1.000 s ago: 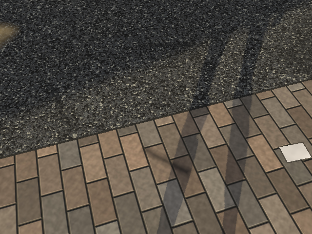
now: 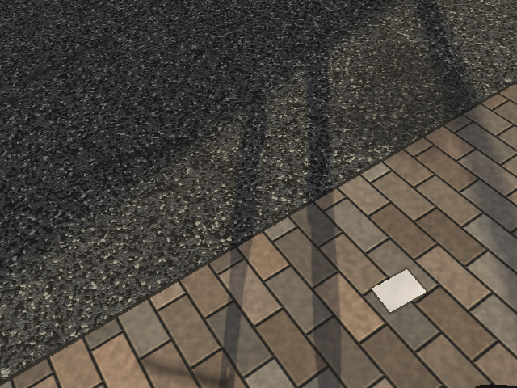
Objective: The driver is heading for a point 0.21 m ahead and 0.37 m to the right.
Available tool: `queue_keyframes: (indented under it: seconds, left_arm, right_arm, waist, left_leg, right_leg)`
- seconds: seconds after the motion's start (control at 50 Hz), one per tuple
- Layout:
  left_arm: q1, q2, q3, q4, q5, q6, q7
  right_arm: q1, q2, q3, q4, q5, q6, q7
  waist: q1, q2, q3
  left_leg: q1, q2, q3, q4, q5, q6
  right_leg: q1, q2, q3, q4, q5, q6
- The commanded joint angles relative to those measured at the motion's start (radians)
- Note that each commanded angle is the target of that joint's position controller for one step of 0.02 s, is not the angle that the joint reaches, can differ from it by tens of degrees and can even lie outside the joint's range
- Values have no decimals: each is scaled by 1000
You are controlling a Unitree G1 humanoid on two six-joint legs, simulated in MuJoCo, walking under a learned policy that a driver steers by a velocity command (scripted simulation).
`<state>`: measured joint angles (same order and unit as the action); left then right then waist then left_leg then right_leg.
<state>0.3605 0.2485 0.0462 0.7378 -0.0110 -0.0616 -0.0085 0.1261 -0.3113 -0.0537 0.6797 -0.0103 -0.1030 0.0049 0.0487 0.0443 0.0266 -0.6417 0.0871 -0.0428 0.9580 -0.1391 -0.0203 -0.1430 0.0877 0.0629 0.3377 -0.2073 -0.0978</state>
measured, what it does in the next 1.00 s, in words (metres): walks ahead, turning right: left foot, then right foot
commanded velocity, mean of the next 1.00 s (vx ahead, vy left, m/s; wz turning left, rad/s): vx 0.46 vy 0.00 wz -0.59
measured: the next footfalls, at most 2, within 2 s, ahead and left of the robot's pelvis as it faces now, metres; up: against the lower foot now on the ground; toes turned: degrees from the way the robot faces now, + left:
left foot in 0.26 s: +0.36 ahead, +0.12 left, +0.00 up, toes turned -13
right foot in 0.78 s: +0.54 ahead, -0.23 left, +0.00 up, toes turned -30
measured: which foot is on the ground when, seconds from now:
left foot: up 0.00-0.24, down 0.26-0.78, up 0.80-1.00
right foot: down 0.00-0.28, up 0.30-0.76, down 0.78-1.00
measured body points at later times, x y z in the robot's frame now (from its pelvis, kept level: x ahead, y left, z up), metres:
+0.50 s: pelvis +0.29 +0.02 -0.01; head +0.32 +0.01 +0.44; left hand +0.52 +0.25 -0.10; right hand +0.29 -0.27 -0.12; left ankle +0.32 +0.12 -0.75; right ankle +0.29 -0.13 -0.67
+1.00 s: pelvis +0.52 -0.13 -0.01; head +0.56 -0.18 +0.44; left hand +0.77 +0.04 -0.10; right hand +0.52 -0.46 -0.10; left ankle +0.67 -0.02 -0.67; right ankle +0.50 -0.21 -0.75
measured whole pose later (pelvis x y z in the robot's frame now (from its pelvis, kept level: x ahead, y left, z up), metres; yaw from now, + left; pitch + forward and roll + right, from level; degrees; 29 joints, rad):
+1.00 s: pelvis +0.52 -0.13 -0.01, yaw -36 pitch +2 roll +1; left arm 0.27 0.30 0.07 0.66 0.00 -0.03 -0.01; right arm 0.10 -0.33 -0.04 0.68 -0.01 -0.08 0.00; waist 0.03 0.03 0.09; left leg -0.62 0.08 -0.06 1.03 -0.32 -0.06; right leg -0.27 0.10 0.07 0.41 -0.15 -0.09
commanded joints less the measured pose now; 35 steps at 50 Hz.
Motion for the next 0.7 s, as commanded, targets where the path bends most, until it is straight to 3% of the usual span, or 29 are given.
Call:
queue_keyframes:
  seconds: [0.02, 0.06, 0.12, 0.2, 0.22, 0.24, 0.26, 0.28, 0.3, 0.32, 0.34, 0.36, 0.38, 0.42, 0.46, 0.54, 0.6, 0.66, 0.7]
  left_arm:
    - [-25, 187, 52, -58, -7, -14, 25]
    - [11, 194, 55, -42, -11, -8, 32]
    - [62, 194, 58, -16, -21, -2, 35]
    - [63, 200, 68, -5, -19, 21, 46]
    - [53, 201, 70, -9, -16, 26, 45]
    - [32, 190, 65, -18, -12, 28, 39]
    - [3, 156, 50, -47, 0, 29, 32]
    - [130, 55, 23, -62, 5, 23, 30]
    - [191, 102, 18, -63, -28, 13, 29]
    - [106, 191, 41, -53, -42, 16, 30]
    - [5, 217, 47, -72, -33, 19, 30]
    - [-51, 200, 48, -89, -18, 19, 29]
    - [-65, 181, 50, -96, -12, 22, 25]
    - [-41, 129, 41, -96, -20, 36, 19]
    - [-75, 100, 33, -117, -15, 46, 18]
    - [-151, 93, 24, -137, -10, 36, 1]
    - [-263, 80, 14, -163, -10, 23, -21]
    - [-345, 86, 14, -202, -16, 23, -38]
    - [-354, 107, 24, -222, -12, 26, -47]
  right_arm:
    - [-95, -47, -12, -83, -4, -5, 4]
    - [-178, -29, -4, -104, 5, -9, 14]
    - [-252, -40, -6, -130, 16, -18, 28]
    - [-223, -77, -22, -129, 17, -31, 35]
    - [-171, -93, -32, -119, 16, -34, 30]
    - [-58, -122, -50, -96, 14, -37, 21]
    - [103, -160, -62, -80, 1, -38, 12]
    - [232, -233, -78, -60, -15, -30, 5]
    - [250, -189, -69, -39, 2, -24, 19]
    - [189, -101, -49, -58, 10, -15, 11]
    - [133, -67, -39, -59, 9, -4, 3]
    - [97, -59, -33, -48, 2, 0, 2]
    - [79, -45, -28, -37, -5, -2, 1]
    - [71, -44, -31, -19, -1, -13, 1]
    - [74, -66, -40, 6, 9, -23, 3]
    - [79, -110, -52, 35, 9, -18, 1]
    - [110, -135, -56, 56, 16, -4, -4]
    - [160, -166, -64, 81, 31, 14, -4]
    - [166, -190, -70, 88, 41, 29, -6]
  waist:
    - [-14, -93, 31]
    - [17, -112, 39]
    - [38, -111, 45]
    - [8, -146, 25]
    - [-18, -164, -3]
    - [-78, -163, -79]
    - [-159, -140, -235]
    - [-126, 108, -417]
    - [-105, 290, -474]
    - [-124, 144, -303]
    - [-126, 40, -174]
    - [-102, -5, -85]
    - [-77, 7, -43]
    - [-52, 46, -22]
    - [-48, 31, 6]
    - [-64, 8, 15]
    - [-109, -5, 40]
    - [-131, -2, 62]
    - [-112, 11, 51]
  left_leg:
    - [-33, -31, 0, -220, 173, -35]
    - [24, -65, 12, -337, 246, -41]
    - [57, -84, -10, -430, 271, -26]
    - [112, -91, -29, -484, 153, 20]
    - [191, -104, -11, -489, 98, 39]
    - [360, -111, 15, -521, 114, 70]
    - [657, -6, -69, -472, 103, 131]
    - [1060, 246, -445, -469, 3, 260]
    - [1125, 362, -790, -607, -227, 330]
    - [988, 319, -666, -646, -334, 282]
    - [825, 273, -488, -662, -268, 240]
    - [677, 229, -377, -691, -146, 225]
    - [588, 191, -291, -721, -68, 213]
    - [508, 165, -183, -777, -5, 215]
    - [487, 177, -113, -814, 67, 232]
    - [531, 158, 36, -831, 179, 222]
    - [557, 142, 131, -825, 206, 192]
    - [648, 172, 166, -803, 237, 173]
    - [710, 189, 195, -733, 422, 155]
  right_leg:
    - [-30, -200, 200, -154, 173, -138]
    - [-56, -187, 193, -148, 150, -119]
    - [-13, -212, 247, -105, 138, -109]
    - [111, -255, 322, 8, 267, -81]
    - [118, -245, 325, 62, 386, -69]
    - [103, -199, 299, 184, 513, -44]
    - [-21, -147, 272, 411, 438, -12]
    - [-351, -1, 172, 783, -78, 61]
    - [-551, 0, 161, 979, -388, 85]
    - [-618, -71, 157, 1045, -301, 96]
    - [-607, -113, 104, 1023, -212, 100]
    - [-576, -144, 85, 977, -163, 101]
    - [-537, -175, 85, 927, -131, 96]
    - [-485, -197, 61, 875, -111, 93]
    - [-519, -213, 53, 807, -87, 100]
    - [-541, -218, 30, 601, 118, 106]
    - [-498, -196, -33, 425, 238, 93]
    - [-501, -182, -67, 328, 210, 68]
    - [-469, -148, -103, 290, 118, 36]
Keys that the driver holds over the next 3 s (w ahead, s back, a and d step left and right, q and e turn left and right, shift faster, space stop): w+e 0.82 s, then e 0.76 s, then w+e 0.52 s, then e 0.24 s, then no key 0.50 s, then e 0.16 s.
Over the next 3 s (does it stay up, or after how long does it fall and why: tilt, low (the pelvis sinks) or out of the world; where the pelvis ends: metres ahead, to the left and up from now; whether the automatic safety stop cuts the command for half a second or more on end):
stays up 0.74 -0.53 -0.02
